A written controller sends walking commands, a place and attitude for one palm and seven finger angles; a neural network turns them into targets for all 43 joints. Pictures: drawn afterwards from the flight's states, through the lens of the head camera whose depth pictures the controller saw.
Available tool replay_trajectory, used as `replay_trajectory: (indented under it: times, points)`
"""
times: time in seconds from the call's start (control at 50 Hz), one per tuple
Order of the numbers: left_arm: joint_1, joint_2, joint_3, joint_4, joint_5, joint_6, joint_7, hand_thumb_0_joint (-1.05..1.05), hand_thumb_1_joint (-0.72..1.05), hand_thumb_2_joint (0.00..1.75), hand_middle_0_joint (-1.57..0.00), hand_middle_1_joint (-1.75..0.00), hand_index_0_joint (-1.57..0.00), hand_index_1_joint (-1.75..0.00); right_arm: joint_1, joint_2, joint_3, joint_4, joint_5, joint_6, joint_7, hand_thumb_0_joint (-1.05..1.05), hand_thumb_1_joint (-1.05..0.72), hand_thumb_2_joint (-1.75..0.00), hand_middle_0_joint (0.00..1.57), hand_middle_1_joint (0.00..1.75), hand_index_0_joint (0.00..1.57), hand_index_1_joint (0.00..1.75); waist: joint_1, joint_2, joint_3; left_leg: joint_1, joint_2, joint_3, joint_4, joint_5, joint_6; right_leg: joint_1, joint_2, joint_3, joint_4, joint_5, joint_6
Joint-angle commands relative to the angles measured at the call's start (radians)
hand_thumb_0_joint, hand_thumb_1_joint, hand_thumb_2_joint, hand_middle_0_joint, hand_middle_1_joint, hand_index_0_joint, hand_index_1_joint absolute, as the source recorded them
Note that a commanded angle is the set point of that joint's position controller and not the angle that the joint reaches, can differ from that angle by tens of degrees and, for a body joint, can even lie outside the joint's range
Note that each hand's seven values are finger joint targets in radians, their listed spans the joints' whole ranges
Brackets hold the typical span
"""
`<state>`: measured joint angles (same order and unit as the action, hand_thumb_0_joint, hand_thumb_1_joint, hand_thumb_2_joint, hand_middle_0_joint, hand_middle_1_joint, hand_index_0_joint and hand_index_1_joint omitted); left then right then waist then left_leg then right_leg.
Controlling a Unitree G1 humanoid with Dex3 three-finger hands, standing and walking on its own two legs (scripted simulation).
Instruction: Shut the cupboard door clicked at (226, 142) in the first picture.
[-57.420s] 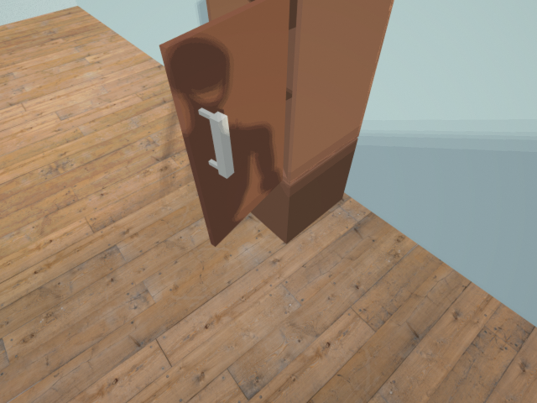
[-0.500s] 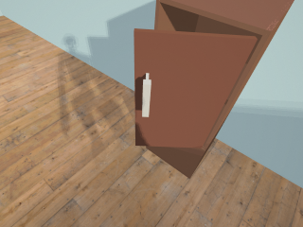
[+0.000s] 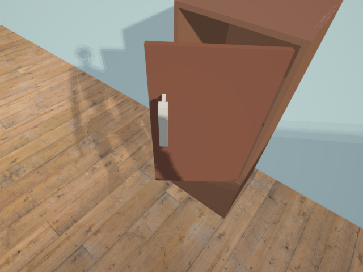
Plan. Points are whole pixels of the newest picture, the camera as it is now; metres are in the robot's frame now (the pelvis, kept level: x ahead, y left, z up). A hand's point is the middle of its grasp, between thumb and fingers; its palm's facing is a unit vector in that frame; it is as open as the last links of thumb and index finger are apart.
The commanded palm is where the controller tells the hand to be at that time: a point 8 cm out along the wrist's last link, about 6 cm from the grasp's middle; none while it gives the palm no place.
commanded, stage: look again from close up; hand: left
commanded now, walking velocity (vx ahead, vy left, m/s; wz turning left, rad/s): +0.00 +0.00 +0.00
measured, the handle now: (163, 120) +0.50 +0.09 +0.03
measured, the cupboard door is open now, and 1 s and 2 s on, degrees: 37 37 37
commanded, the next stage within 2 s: shuffle to correct the standing spot in 0.02 s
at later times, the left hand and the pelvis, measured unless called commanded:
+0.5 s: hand out of the picture +0.00 +0.13 -0.18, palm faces +0.03 -0.98 -0.17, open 7.4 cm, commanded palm none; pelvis +0.04 -0.04 -0.01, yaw +1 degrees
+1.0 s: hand out of the picture +0.14 +0.09 -0.18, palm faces +0.03 -0.99 -0.14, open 7.4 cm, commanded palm none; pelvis +0.08 -0.09 +0.00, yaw +1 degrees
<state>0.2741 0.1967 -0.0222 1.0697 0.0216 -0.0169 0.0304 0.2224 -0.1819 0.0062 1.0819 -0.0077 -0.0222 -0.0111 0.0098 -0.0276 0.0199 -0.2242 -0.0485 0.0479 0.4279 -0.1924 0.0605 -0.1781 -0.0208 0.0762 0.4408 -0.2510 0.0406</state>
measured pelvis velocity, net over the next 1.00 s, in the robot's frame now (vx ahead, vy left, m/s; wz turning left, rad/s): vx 0.08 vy -0.09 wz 0.02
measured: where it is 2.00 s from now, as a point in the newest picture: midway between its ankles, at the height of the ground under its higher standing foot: outside the picture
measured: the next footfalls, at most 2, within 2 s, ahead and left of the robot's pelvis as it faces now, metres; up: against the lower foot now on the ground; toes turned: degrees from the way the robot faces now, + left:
right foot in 1.12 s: +0.10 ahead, -0.25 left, +0.00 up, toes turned +1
left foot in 1.36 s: +0.12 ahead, -0.04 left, +0.00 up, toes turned +6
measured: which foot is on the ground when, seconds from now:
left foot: down 0.00-1.00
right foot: down 0.00-0.70, up 0.72-1.00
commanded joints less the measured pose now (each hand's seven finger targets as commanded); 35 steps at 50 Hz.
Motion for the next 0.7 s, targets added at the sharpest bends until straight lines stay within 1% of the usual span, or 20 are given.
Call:
replay_trajectory:
  times: [0.0,0.1,0.14,0.22,0.28,0.34,0.36,0.42,0.46,0.48,0.5,0.52,0.54,0.56,0.58,0.6,0.62,0.64,0.66,0.68]
  points:
    - [0.052,0.119,0.024,-0.033,-0.006,-0.009,0.007,0.0,0.9,0.9,-0.2,-0.3,-0.2,-0.3,0.027,-0.136,-0.028,-0.036,0.002,-0.019,-0.012,0.0,-0.9,-0.9,0.2,0.3,0.2,0.3,-0.006,0.018,0.002,0.036,0.14,-0.136,-0.095,0.063,-0.017,-0.047,-0.067,0.052,-0.065,0.101,-0.065]
    - [0.032,0.128,0.025,-0.034,-0.008,-0.008,0.006,0.0,0.9,0.9,-0.2,-0.3,-0.2,-0.3,0.023,-0.141,-0.026,-0.026,0.001,-0.018,-0.012,0.0,-0.9,-0.9,0.2,0.3,0.2,0.3,-0.006,0.024,0.01,0.038,0.141,-0.136,-0.099,0.057,-0.02,-0.047,-0.063,0.058,-0.072,0.088,-0.068]
    - [0.052,0.092,0.017,-0.019,-0.009,-0.003,0.005,0.0,0.9,0.9,-0.2,-0.3,-0.2,-0.3,0.041,-0.112,-0.017,-0.012,-0.002,-0.014,-0.01,0.0,-0.9,-0.9,0.2,0.3,0.2,0.3,-0.008,0.016,0.0,0.038,0.148,-0.147,-0.106,-0.01,-0.02,-0.039,-0.052,0.033,-0.064,0.025,-0.061]
    - [0.084,0.08,0.021,-0.011,-0.003,0.008,-0.001,0.0,0.9,0.9,-0.2,-0.3,-0.2,-0.3,0.048,-0.12,-0.025,-0.01,-0.009,0.0,-0.009,0.0,-0.9,-0.9,0.2,0.3,0.2,0.3,-0.005,0.045,0.064,-0.035,0.167,-0.2,-0.14,-0.231,-0.002,-0.075,-0.032,-0.001,-0.03,-0.114,-0.068]
    - [0.109,0.075,0.029,-0.014,0.0,0.007,-0.007,0.0,0.9,0.9,-0.2,-0.3,-0.2,-0.3,0.063,-0.126,-0.036,-0.015,-0.011,0.0,-0.013,0.0,-0.9,-0.9,0.2,0.3,0.2,0.3,-0.004,0.065,0.061,-0.032,0.193,-0.223,-0.134,-0.218,0.016,-0.084,-0.023,-0.023,0.001,-0.092,-0.074]
    - [0.129,0.066,0.036,-0.019,0.001,0.006,-0.011,0.0,0.9,0.9,-0.2,-0.3,-0.2,-0.3,0.084,-0.133,-0.044,-0.015,-0.011,-0.003,-0.023,0.0,-0.9,-0.9,0.2,0.3,0.2,0.3,-0.009,0.07,0.038,0.009,0.212,-0.214,-0.085,-0.086,0.028,-0.095,-0.015,-0.027,0.028,-0.027,-0.079]
    - [0.132,0.066,0.04,-0.019,0.002,0.008,-0.012,0.0,0.9,0.9,-0.2,-0.3,-0.2,-0.3,0.087,-0.13,-0.046,-0.017,-0.01,-0.003,-0.027,0.0,-0.9,-0.9,0.2,0.3,0.2,0.3,-0.007,0.063,0.052,0.002,0.218,-0.211,-0.065,-0.03,0.034,-0.095,-0.013,-0.027,0.03,0.002,-0.081]
    - [0.171,0.066,0.052,-0.022,0.002,0.011,-0.015,0.0,0.9,0.9,-0.2,-0.3,-0.2,-0.3,0.09,-0.121,-0.051,-0.023,-0.01,-0.004,-0.038,0.0,-0.9,-0.9,0.2,0.3,0.2,0.3,-0.004,0.008,0.013,-0.01,0.194,-0.138,0.049,0.074,0.02,-0.051,-0.031,0.014,0.013,0.098,-0.095]
    - [0.197,0.08,0.061,-0.022,0.003,0.013,-0.013,0.0,0.9,0.9,-0.2,-0.3,-0.2,-0.3,0.082,-0.093,-0.048,-0.03,-0.01,-0.005,-0.044,0.0,-0.9,-0.9,0.2,0.3,0.2,0.3,0.001,-0.065,0.007,-0.072,0.145,-0.05,0.159,0.063,-0.007,0.013,-0.065,0.072,-0.017,0.219,-0.119]
    - [0.216,0.094,0.067,-0.02,0.004,0.016,-0.011,0.0,0.9,0.9,-0.2,-0.3,-0.2,-0.3,0.072,-0.074,-0.046,-0.037,-0.009,-0.004,-0.045,0.0,-0.9,-0.9,0.2,0.3,0.2,0.3,0.006,-0.122,0.01,-0.128,0.105,0.007,0.241,-0.012,-0.025,0.047,-0.106,0.122,-0.041,0.308,-0.14]
    - [0.229,0.099,0.071,-0.017,0.005,0.019,-0.009,0.0,0.9,0.9,-0.2,-0.3,-0.2,-0.3,0.051,-0.054,-0.042,-0.048,-0.01,-0.001,-0.046,0.0,-0.9,-0.9,0.2,0.3,0.2,0.3,0.013,-0.18,0.031,-0.196,0.07,0.039,0.324,-0.164,-0.039,0.075,-0.145,0.172,-0.062,0.414,-0.181]
    - [0.244,0.091,0.071,-0.019,0.007,0.021,-0.006,0.0,0.9,0.9,-0.2,-0.3,-0.2,-0.3,0.019,-0.047,-0.042,-0.057,-0.01,0.0,-0.048,0.0,-0.9,-0.9,0.2,0.3,0.2,0.3,0.028,-0.169,0.051,-0.257,0.065,0.036,0.402,-0.304,-0.042,0.091,-0.179,0.205,-0.072,0.513,-0.234]
    - [0.248,0.081,0.07,-0.024,0.013,0.024,-0.003,0.0,0.9,0.9,-0.2,-0.3,-0.2,-0.3,-0.002,-0.044,-0.045,-0.067,-0.008,-0.001,-0.049,0.0,-0.9,-0.9,0.2,0.3,0.2,0.3,0.032,-0.144,0.067,-0.296,0.072,0.032,0.462,-0.356,-0.04,0.1,-0.197,0.213,-0.07,0.598,-0.277]
    - [0.25,0.076,0.072,-0.026,0.016,0.025,0.001,0.0,0.9,0.9,-0.2,-0.3,-0.2,-0.3,-0.008,-0.034,-0.044,-0.072,-0.006,-0.002,-0.05,0.0,-0.9,-0.9,0.2,0.3,0.2,0.3,0.027,-0.105,0.066,-0.306,0.079,0.035,0.471,-0.372,-0.04,0.115,-0.208,0.209,-0.055,0.656,-0.3]
    - [0.238,0.076,0.074,-0.031,0.017,0.027,0.003,0.0,0.9,0.9,-0.2,-0.3,-0.2,-0.3,-0.007,-0.029,-0.043,-0.07,-0.003,-0.003,-0.051,0.0,-0.9,-0.9,0.2,0.3,0.2,0.3,0.02,-0.084,0.05,-0.292,0.083,0.035,0.43,-0.364,-0.04,0.126,-0.191,0.189,-0.036,0.679,-0.303]
    - [0.218,0.078,0.076,-0.039,0.017,0.029,0.004,0.0,0.9,0.9,-0.2,-0.3,-0.2,-0.3,0.014,-0.025,-0.041,-0.068,-0.003,-0.006,-0.051,0.0,-0.9,-0.9,0.2,0.3,0.2,0.3,0.004,-0.075,0.033,-0.236,0.086,0.041,0.342,-0.314,-0.039,0.106,-0.17,0.16,-0.009,0.665,-0.289]
    - [0.188,0.076,0.075,-0.049,0.012,0.033,0.001,0.0,0.9,0.9,-0.2,-0.3,-0.2,-0.3,0.059,-0.021,-0.04,-0.054,-0.005,-0.007,-0.052,0.0,-0.9,-0.9,0.2,0.3,0.2,0.3,-0.024,-0.058,0.011,-0.121,0.082,0.051,0.202,-0.216,-0.038,0.054,-0.132,0.117,0.035,0.631,-0.254]
    - [0.155,0.073,0.074,-0.058,0.003,0.034,-0.003,0.0,0.9,0.9,-0.2,-0.3,-0.2,-0.3,0.152,-0.033,-0.044,-0.022,-0.008,-0.011,-0.055,0.0,-0.9,-0.9,0.2,0.3,0.2,0.3,-0.072,-0.037,-0.03,0.067,0.097,0.031,0.027,-0.029,-0.026,-0.036,-0.084,0.069,0.148,0.56,-0.197]
    - [0.175,0.029,0.071,-0.074,-0.002,0.035,-0.012,0.0,0.9,0.9,-0.2,-0.3,-0.2,-0.3,0.23,-0.12,-0.065,0.002,-0.02,-0.018,-0.063,0.0,-0.9,-0.9,0.2,0.3,0.2,0.3,-0.091,0.164,-0.061,0.269,0.323,-0.258,-0.059,0.185,0.063,-0.256,0.013,-0.013,0.358,0.23,-0.111]
    - [0.18,0.026,0.069,-0.097,-0.002,0.027,-0.016,0.0,0.9,0.9,-0.2,-0.3,-0.2,-0.3,0.269,-0.197,-0.075,-0.01,-0.022,-0.01,-0.066,0.0,-0.9,-0.9,0.2,0.3,0.2,0.3,-0.088,0.315,-0.077,0.287,0.573,-0.513,-0.125,0.385,0.201,-0.397,0.05,-0.077,0.589,-0.309,-0.059]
